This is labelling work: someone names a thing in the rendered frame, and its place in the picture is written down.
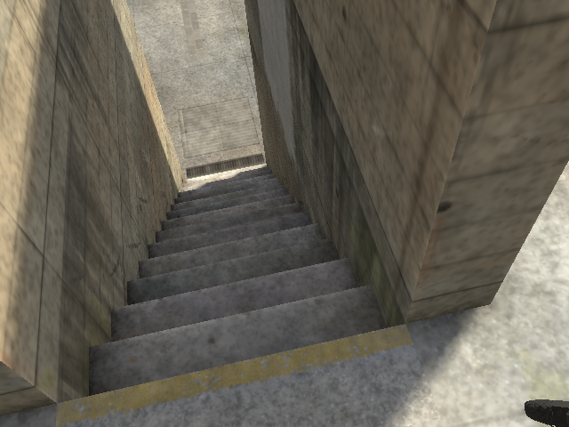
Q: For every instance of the stairs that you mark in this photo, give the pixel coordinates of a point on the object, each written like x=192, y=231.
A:
x=237, y=272

